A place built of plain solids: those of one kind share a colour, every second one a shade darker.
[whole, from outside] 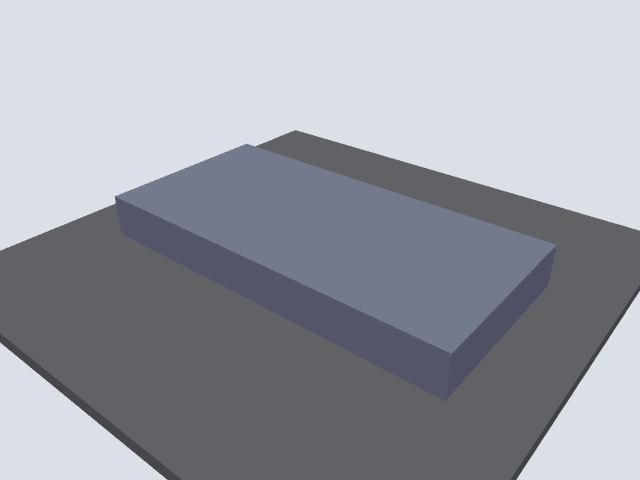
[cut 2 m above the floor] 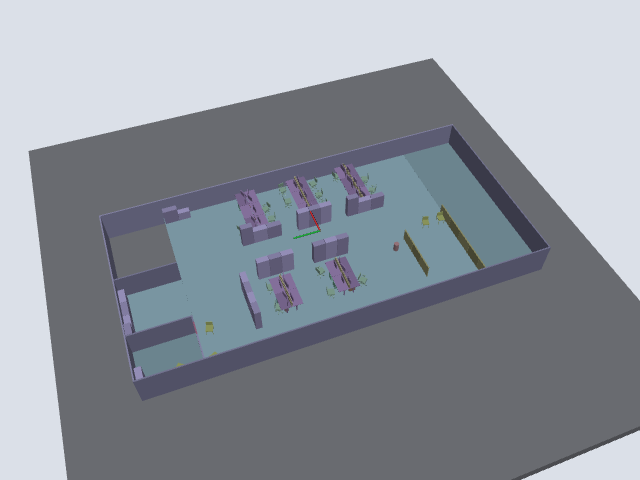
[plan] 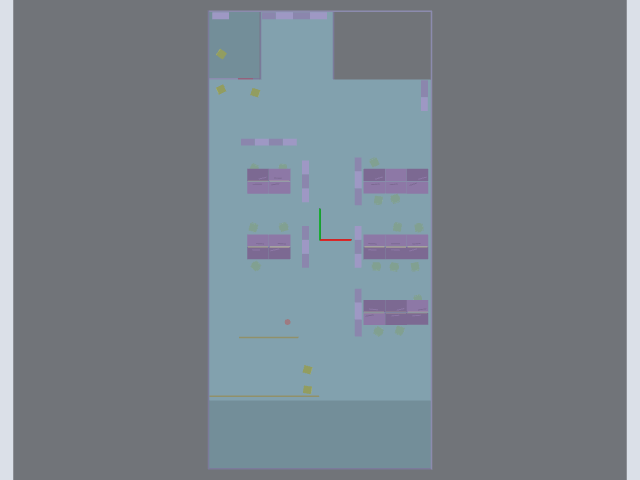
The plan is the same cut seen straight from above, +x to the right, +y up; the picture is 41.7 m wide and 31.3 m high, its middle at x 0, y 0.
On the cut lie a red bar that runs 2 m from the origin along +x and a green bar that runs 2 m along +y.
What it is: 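One storey of an office; an open floor with rows of desks, a band of small rooms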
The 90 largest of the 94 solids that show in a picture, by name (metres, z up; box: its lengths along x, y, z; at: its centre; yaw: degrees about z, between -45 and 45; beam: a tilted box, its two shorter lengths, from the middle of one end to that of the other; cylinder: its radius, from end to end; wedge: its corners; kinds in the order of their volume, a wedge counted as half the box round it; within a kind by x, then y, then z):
{
 "floor_1": {"box": [3.29, 4.4, 0.63], "at": [-5.58, 12.66, 0.27]},
 "floor_2": {"box": [4.67, 4.4, 0.63], "at": [-1.5, 12.66, 0.27]},
 "floor_3": {"box": [14.45, 4.4, 0.63], "at": [0.0, -12.66, 0.27]},
 "floor_4": {"box": [14.45, 20.92, 0.63], "at": [0.0, 0.0, 0.27]},
 "roof_1": {"box": [14.65, 29.92, 0.2], "at": [0.0, 0.0, 3.28]},
 "wall_1": {"box": [0.1, 29.92, 3.23], "at": [-7.28, 0.0, 1.57]},
 "wall_2": {"box": [1.87, 0.1, 2.6], "at": [-6.29, 10.51, 1.88]},
 "wall_3": {"box": [0.1, 4.4, 2.6], "at": [-3.89, 12.66, 1.88]},
 "wall_4": {"box": [14.45, 0.1, 3.23], "at": [0.0, -14.91, 1.57]},
 "wall_5": {"box": [14.45, 0.1, 3.23], "at": [0.0, 14.91, 1.57]},
 "wall_6": {"box": [0.1, 4.4, 2.6], "at": [0.88, 12.66, 1.88]},
 "wall_7": {"box": [0.1, 29.92, 3.23], "at": [7.28, 0.0, 1.57]},
 "wall_8": {"box": [0.1, 4.4, 3.23], "at": [7.28, 12.66, 1.57]},
 "cabinet_1": {"box": [1.1, 0.46, 1.29], "at": [-6.48, 14.62, 1.23]},
 "cabinet_2": {"box": [0.9, 0.45, 1.92], "at": [-4.7, 6.38, 1.54]},
 "cabinet_3": {"box": [0.9, 0.45, 1.92], "at": [-3.79, 6.38, 1.54]},
 "cabinet_4": {"box": [0.9, 0.45, 1.92], "at": [-3.33, 14.63, 1.54]},
 "cabinet_5": {"box": [0.9, 0.45, 1.92], "at": [-2.88, 6.38, 1.54]},
 "cabinet_6": {"box": [1.1, 0.46, 1.29], "at": [-2.32, 14.62, 1.23]},
 "cabinet_7": {"box": [0.9, 0.45, 1.92], "at": [-1.97, 6.38, 1.54]},
 "cabinet_8": {"box": [1.1, 0.46, 1.29], "at": [-1.21, 14.62, 1.23]},
 "cabinet_9": {"box": [0.45, 0.9, 1.92], "at": [-0.95, -1.36, 1.54]},
 "cabinet_10": {"box": [0.45, 0.9, 1.92], "at": [-0.95, -0.45, 1.54]},
 "cabinet_11": {"box": [0.45, 0.9, 1.92], "at": [-0.95, 0.46, 1.54]},
 "cabinet_12": {"box": [0.45, 0.9, 1.92], "at": [-0.95, 2.92, 1.54]},
 "cabinet_13": {"box": [0.45, 0.9, 1.92], "at": [-0.95, 3.83, 1.54]},
 "cabinet_14": {"box": [0.45, 0.9, 1.92], "at": [-0.95, 4.74, 1.54]},
 "cabinet_15": {"box": [1.1, 0.46, 1.29], "at": [-0.1, 14.62, 1.23]},
 "cabinet_16": {"box": [0.45, 0.9, 1.92], "at": [2.48, -3.62, 1.54]},
 "cabinet_17": {"box": [0.45, 0.9, 1.92], "at": [2.48, -1.36, 1.54]},
 "cabinet_18": {"box": [0.45, 0.9, 1.92], "at": [2.48, -0.45, 1.54]},
 "cabinet_19": {"box": [0.45, 0.9, 1.92], "at": [2.48, 0.46, 1.54]},
 "cabinet_20": {"box": [0.45, 0.9, 1.92], "at": [2.48, 4.94, 1.54]},
 "cabinet_21": {"box": [0.46, 1.1, 1.29], "at": [2.49, -5.74, 1.23]},
 "cabinet_22": {"box": [0.46, 1.1, 1.29], "at": [2.49, -4.63, 1.23]},
 "cabinet_23": {"box": [0.46, 1.1, 1.29], "at": [2.49, 2.82, 1.23]},
 "cabinet_24": {"box": [0.46, 1.1, 1.29], "at": [2.49, 3.93, 1.23]},
 "cabinet_25": {"box": [0.44, 0.9, 0.75], "at": [6.8, 8.86, 0.96]},
 "cabinet_26": {"box": [0.46, 1.1, 1.29], "at": [6.81, 9.87, 1.23]},
 "desk_1": {"box": [1.4, 0.8, 0.032], "at": [-4.04, -0.86, 1.31]},
 "desk_2": {"box": [1.4, 0.8, 0.032], "at": [-4.04, -0.04, 1.31]},
 "desk_3": {"box": [1.4, 0.8, 0.032], "at": [-4.04, 3.42, 1.31]},
 "desk_4": {"box": [1.4, 0.8, 0.032], "at": [-4.04, 4.24, 1.31]},
 "desk_5": {"box": [1.4, 0.8, 0.032], "at": [-2.63, -0.86, 1.31]},
 "desk_6": {"box": [1.4, 0.8, 0.032], "at": [-2.63, -0.04, 1.31]},
 "desk_7": {"box": [1.4, 0.8, 0.032], "at": [-2.63, 3.42, 1.31]},
 "desk_8": {"box": [1.4, 0.8, 0.032], "at": [-2.63, 4.24, 1.31]},
 "desk_9": {"box": [1.4, 0.8, 0.032], "at": [3.54, -5.14, 1.31]},
 "desk_10": {"box": [1.4, 0.8, 0.032], "at": [3.54, -4.32, 1.31]},
 "desk_11": {"box": [1.4, 0.8, 0.032], "at": [3.54, -0.86, 1.31]},
 "desk_12": {"box": [1.4, 0.8, 0.032], "at": [3.54, -0.04, 1.31]},
 "desk_13": {"box": [1.4, 0.8, 0.032], "at": [3.54, 3.42, 1.31]},
 "desk_14": {"box": [1.4, 0.8, 0.032], "at": [3.54, 4.24, 1.31]},
 "desk_15": {"box": [1.4, 0.8, 0.032], "at": [4.95, -5.14, 1.31]},
 "desk_16": {"box": [1.4, 0.8, 0.032], "at": [4.95, -4.32, 1.31]},
 "desk_17": {"box": [1.4, 0.8, 0.032], "at": [4.95, -0.86, 1.31]},
 "desk_18": {"box": [1.4, 0.8, 0.032], "at": [4.95, -0.04, 1.31]},
 "desk_19": {"box": [1.4, 0.8, 0.032], "at": [4.95, 3.42, 1.31]},
 "desk_20": {"box": [1.4, 0.8, 0.032], "at": [4.95, 4.24, 1.31]},
 "desk_21": {"box": [1.4, 0.8, 0.032], "at": [6.36, -5.14, 1.31]},
 "desk_22": {"box": [1.4, 0.8, 0.032], "at": [6.36, -4.32, 1.31]},
 "desk_23": {"box": [1.4, 0.8, 0.032], "at": [6.36, -0.86, 1.31]},
 "desk_24": {"box": [1.4, 0.8, 0.032], "at": [6.36, -0.04, 1.31]},
 "desk_25": {"box": [1.4, 0.8, 0.032], "at": [6.36, 3.42, 1.31]},
 "desk_26": {"box": [1.4, 0.8, 0.032], "at": [6.36, 4.24, 1.31]},
 "guard_1": {"box": [1.36, 0.03, 0.98], "at": [-6.46, -10.19, 1.11]},
 "guard_2": {"box": [1.36, 0.03, 0.98], "at": [-5.04, -10.19, 1.11]},
 "guard_3": {"box": [1.21, 0.03, 0.98], "at": [-4.61, -6.36, 1.11]},
 "guard_4": {"box": [1.36, 0.03, 0.98], "at": [-3.62, -10.19, 1.11]},
 "guard_5": {"box": [7.16, 0.1, 0.05], "at": [-3.62, -10.19, 1.63]},
 "guard_6": {"box": [1.21, 0.03, 0.98], "at": [-3.33, -6.36, 1.11]},
 "guard_7": {"box": [3.88, 0.1, 0.05], "at": [-3.33, -6.36, 1.63]},
 "guard_8": {"box": [1.36, 0.03, 0.98], "at": [-2.2, -10.19, 1.11]},
 "guard_9": {"box": [1.21, 0.03, 0.98], "at": [-2.06, -6.36, 1.11]},
 "guard_10": {"box": [1.36, 0.03, 0.98], "at": [-0.78, -10.19, 1.11]},
 "officechair_1": {"box": [0.52, 0.5, 0.08], "at": [-4.35, 0.8, 1.05], "yaw": -17.0},
 "officechair_2": {"box": [0.49, 0.49, 0.08], "at": [-4.19, -1.71, 1.06], "yaw": 44.9},
 "officechair_3": {"box": [0.49, 0.49, 0.08], "at": [-2.36, 0.82, 1.07], "yaw": 16.3},
 "officechair_4": {"box": [0.52, 0.5, 0.08], "at": [3.56, 5.05, 1.12], "yaw": 23.6},
 "officechair_5": {"box": [0.49, 0.49, 0.08], "at": [3.68, -1.7, 1.12], "yaw": -0.4},
 "officechair_6": {"box": [0.52, 0.5, 0.08], "at": [3.81, 2.61, 1.07], "yaw": -9.4},
 "officechair_7": {"box": [0.49, 0.49, 0.08], "at": [3.83, -5.94, 1.12], "yaw": -33.1},
 "officechair_8": {"box": [0.49, 0.49, 0.08], "at": [4.85, -1.72, 1.13], "yaw": -8.5},
 "officechair_9": {"box": [0.49, 0.49, 0.08], "at": [4.9, 2.72, 1.11], "yaw": 18.1},
 "officechair_10": {"box": [0.52, 0.5, 0.08], "at": [5.05, 0.82, 1.13], "yaw": -8.9},
 "officechair_11": {"box": [0.52, 0.5, 0.08], "at": [5.2, -5.89, 1.14], "yaw": -18.9},
 "officechair_12": {"box": [0.52, 0.5, 0.08], "at": [6.2, -1.72, 1.12], "yaw": 9.4},
 "officechair_13": {"box": [0.49, 0.49, 0.08], "at": [6.42, 0.8, 1.1], "yaw": 7.6},
 "bin_1": {"cylinder": 0.19, "from": [-2.11, -5.34, 0.58], "to": [-2.11, -5.34, 1.25]},
 "visitorchair_1": {"box": [0.55, 0.5, 0.04], "at": [-6.43, 12.12, 1.05], "yaw": -35.5}
}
